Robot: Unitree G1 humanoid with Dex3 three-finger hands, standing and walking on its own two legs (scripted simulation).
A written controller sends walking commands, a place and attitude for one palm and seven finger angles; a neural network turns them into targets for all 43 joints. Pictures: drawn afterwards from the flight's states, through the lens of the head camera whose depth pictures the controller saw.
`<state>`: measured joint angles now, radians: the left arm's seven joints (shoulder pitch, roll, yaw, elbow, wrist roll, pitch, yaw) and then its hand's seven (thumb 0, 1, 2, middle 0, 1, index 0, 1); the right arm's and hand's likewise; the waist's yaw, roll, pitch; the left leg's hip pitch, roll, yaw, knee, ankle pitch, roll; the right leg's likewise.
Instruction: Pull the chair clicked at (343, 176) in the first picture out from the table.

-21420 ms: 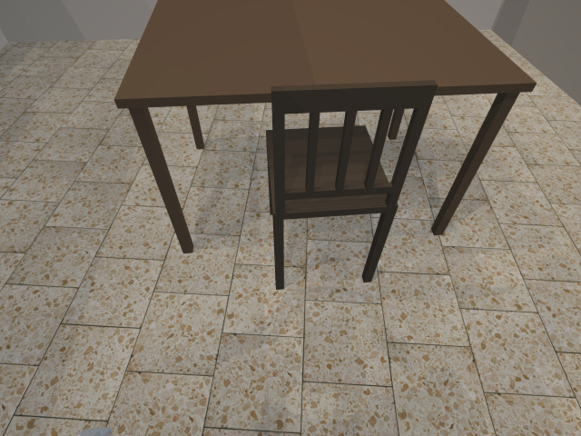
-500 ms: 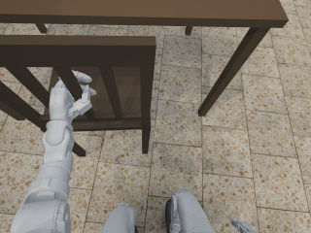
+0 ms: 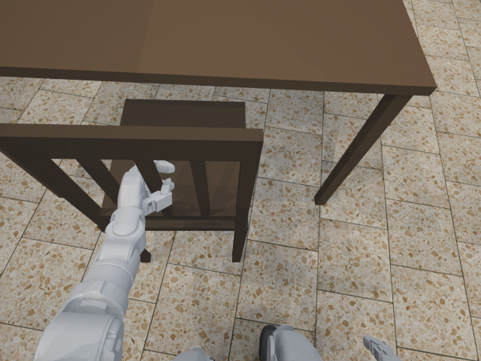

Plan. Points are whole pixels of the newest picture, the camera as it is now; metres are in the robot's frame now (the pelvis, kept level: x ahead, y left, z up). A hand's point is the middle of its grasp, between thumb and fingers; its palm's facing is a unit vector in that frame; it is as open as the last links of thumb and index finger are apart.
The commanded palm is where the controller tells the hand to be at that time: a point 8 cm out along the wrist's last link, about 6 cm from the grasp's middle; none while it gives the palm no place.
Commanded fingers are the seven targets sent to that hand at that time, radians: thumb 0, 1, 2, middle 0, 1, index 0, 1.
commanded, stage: step backward, pulling the chair out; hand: left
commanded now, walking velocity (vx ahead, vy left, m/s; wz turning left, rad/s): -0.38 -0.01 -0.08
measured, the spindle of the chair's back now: (157, 189) +0.42 +0.15 -0.08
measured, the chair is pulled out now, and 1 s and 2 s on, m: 0.05 0.20 0.26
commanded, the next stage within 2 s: none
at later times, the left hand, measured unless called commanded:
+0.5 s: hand (173, 221) +0.35 +0.11 -0.06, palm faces +0.01 -0.99 -0.15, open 5.2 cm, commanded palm +0.34 +0.16 -0.06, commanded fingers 0.00 0.90 0.90 -0.50 -1.45 -0.50 -1.45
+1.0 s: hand (180, 277) +0.25 +0.09 -0.06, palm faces +0.02 -0.99 -0.16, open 5.3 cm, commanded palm +0.26 +0.14 -0.06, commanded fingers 0.00 0.90 0.90 -0.50 -1.45 -0.50 -1.45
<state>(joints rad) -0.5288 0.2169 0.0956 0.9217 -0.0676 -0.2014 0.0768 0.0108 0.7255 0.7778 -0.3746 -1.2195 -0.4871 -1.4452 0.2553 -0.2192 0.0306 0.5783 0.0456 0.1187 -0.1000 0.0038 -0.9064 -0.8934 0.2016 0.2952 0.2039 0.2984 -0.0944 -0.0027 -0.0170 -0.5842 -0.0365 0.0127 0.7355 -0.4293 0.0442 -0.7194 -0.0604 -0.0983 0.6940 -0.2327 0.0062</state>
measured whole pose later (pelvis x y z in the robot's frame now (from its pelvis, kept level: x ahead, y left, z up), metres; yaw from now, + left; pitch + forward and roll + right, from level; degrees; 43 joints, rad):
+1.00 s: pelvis -0.10 -0.02 +0.00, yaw -1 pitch +3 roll +2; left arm -0.46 0.13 0.01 1.06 -0.09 -0.23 0.11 0.04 0.67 0.81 -0.37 -1.20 -0.50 -1.44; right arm 0.24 -0.26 0.01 0.74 0.07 -0.02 -0.11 0.01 -0.91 -0.89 0.20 0.29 0.20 0.30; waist -0.04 0.00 0.10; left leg -0.46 -0.06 0.04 0.76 -0.48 0.00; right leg -0.59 -0.07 -0.05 0.62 -0.10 -0.02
